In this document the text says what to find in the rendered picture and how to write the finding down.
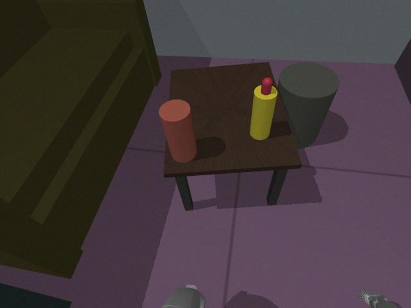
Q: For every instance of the coffee table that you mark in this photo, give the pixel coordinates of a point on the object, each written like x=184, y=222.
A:
x=221, y=100

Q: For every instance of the sofa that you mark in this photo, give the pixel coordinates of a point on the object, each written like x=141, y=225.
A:
x=75, y=77

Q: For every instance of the right robot hand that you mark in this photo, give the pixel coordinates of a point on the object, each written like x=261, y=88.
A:
x=375, y=300

